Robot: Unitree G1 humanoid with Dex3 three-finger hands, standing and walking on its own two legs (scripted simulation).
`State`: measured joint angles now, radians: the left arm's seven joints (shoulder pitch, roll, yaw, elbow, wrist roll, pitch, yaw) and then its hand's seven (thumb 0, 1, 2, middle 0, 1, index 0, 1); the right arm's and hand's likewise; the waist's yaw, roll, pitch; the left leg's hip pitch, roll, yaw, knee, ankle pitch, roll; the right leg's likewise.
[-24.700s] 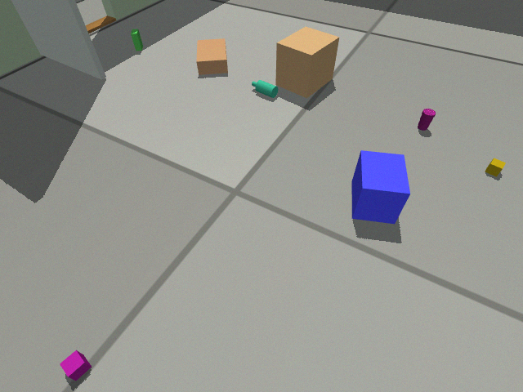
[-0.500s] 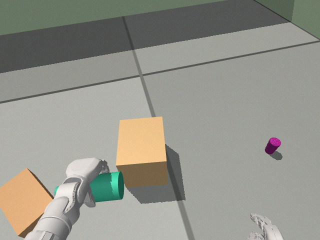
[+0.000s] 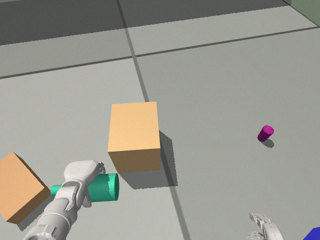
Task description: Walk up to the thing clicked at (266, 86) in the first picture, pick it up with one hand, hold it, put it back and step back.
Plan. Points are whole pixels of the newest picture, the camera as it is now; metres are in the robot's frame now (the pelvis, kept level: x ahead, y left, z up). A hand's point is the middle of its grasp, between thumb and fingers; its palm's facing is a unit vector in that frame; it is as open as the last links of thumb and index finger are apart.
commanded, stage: crouch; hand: left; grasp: from above
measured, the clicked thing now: (85, 188) +0.29 +0.24 -0.14
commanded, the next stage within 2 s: lower in 1.52 s
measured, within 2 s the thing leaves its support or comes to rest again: neither
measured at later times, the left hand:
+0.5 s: hand (103, 187) +0.36 +0.24 -0.34, palm faces -0.46 +0.03 -0.89, open 10.2 cm
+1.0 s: hand (111, 190) +0.39 +0.24 -0.50, palm faces -0.46 -0.01 -0.89, open 10.3 cm
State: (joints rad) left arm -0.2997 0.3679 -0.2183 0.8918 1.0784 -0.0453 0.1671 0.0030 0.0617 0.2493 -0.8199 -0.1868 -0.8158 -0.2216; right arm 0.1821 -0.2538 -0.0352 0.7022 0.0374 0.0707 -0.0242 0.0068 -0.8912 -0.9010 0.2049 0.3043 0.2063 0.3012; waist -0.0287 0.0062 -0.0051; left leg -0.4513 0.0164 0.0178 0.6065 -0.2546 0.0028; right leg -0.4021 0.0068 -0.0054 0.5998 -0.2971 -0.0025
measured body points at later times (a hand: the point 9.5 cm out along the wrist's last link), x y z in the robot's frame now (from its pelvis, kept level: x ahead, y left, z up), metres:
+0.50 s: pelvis -0.05 +0.01 -0.20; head +0.13 +0.03 +0.21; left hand +0.38 +0.24 -0.29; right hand -0.02 -0.26 -0.33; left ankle +0.03 +0.12 -0.73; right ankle +0.00 -0.12 -0.73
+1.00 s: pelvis -0.06 +0.00 -0.32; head +0.18 +0.04 +0.06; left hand +0.41 +0.24 -0.45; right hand +0.00 -0.28 -0.44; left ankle +0.03 +0.12 -0.73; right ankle +0.00 -0.12 -0.73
